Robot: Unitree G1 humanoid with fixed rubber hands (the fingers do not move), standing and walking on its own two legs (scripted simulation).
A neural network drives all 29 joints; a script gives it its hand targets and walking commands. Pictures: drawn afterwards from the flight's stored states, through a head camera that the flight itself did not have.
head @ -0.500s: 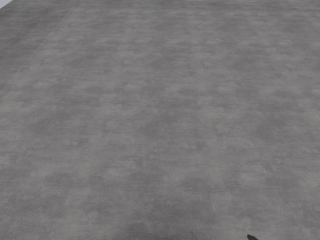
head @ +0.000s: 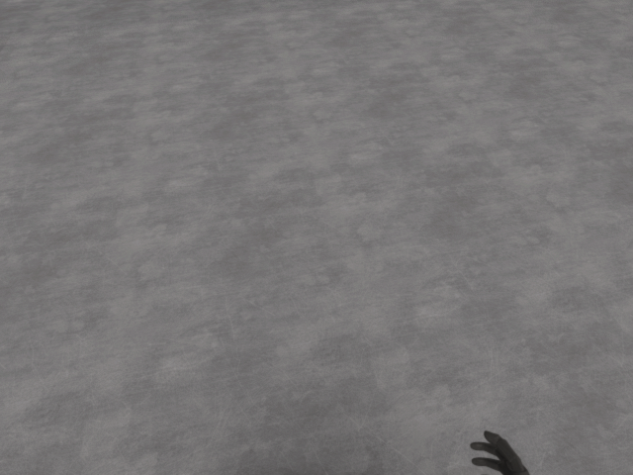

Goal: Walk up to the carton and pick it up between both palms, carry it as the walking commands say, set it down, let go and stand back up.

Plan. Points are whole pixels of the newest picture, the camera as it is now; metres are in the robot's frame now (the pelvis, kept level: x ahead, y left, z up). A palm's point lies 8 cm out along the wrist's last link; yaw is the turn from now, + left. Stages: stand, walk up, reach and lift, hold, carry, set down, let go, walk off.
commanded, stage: walk up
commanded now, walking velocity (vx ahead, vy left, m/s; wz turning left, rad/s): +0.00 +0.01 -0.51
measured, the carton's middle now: out of the picture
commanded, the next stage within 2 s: none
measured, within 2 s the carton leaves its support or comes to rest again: neither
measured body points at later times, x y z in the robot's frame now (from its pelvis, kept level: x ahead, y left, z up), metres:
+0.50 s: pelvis -0.02 +0.01 -0.01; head +0.02 -0.01 +0.43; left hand +0.18 +0.21 -0.14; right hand -0.06 -0.26 -0.15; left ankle -0.01 +0.13 -0.74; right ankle -0.06 -0.10 -0.75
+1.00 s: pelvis +0.03 -0.01 +0.00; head +0.05 +0.00 +0.45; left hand +0.26 +0.15 -0.13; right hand -0.06 -0.29 -0.11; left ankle +0.05 +0.10 -0.74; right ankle -0.04 -0.15 -0.66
